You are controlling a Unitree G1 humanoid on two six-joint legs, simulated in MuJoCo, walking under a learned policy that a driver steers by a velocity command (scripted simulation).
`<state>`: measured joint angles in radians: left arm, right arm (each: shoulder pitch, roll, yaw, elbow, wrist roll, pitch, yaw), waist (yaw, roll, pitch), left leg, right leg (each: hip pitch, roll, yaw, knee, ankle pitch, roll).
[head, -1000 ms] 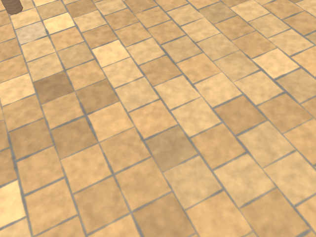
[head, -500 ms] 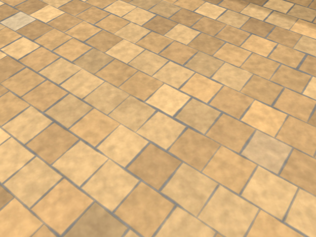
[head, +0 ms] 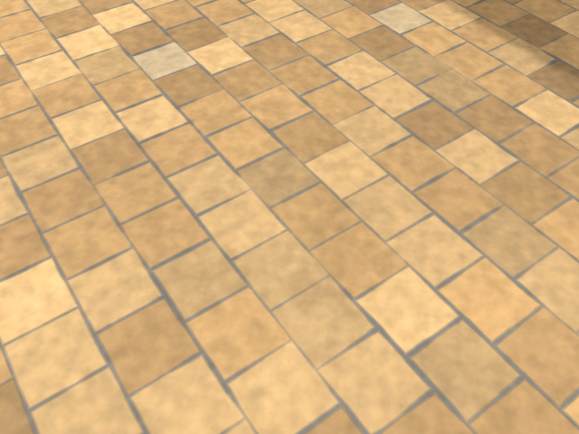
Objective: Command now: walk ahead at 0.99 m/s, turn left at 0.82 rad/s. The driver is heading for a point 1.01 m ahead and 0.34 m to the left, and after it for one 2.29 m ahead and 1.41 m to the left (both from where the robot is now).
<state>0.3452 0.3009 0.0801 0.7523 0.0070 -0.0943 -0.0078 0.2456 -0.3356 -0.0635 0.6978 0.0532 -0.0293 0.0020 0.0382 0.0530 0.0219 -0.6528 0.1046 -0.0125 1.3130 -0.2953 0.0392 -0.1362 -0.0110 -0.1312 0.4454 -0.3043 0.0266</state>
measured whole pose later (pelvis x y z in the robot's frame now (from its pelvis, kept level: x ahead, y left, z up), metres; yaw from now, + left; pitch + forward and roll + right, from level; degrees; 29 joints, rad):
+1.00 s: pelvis +0.81 +0.25 +0.00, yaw +51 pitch -1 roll -4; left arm 0.53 0.30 0.07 0.86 -0.01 -0.10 -0.02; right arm 0.06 -0.30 -0.02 0.60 0.02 -0.06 0.03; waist 0.11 0.04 0.04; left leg -0.78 0.07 -0.09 0.98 -0.10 0.06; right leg 0.06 0.05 -0.08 0.27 -0.31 0.01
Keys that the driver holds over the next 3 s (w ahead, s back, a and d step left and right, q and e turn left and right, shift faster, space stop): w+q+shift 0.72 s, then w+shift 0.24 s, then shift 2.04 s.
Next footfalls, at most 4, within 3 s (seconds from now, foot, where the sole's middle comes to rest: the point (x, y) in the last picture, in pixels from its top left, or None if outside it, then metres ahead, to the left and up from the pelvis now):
0.24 left None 0.41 0.11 -0.77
0.68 right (270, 292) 0.87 0.12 -0.77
1.14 left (96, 261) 0.96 0.61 -0.77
1.54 right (156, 209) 1.16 0.48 -0.77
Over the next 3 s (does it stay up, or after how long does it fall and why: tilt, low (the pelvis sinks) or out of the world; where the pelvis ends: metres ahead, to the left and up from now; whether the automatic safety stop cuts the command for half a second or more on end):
stays up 1.02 0.54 0.01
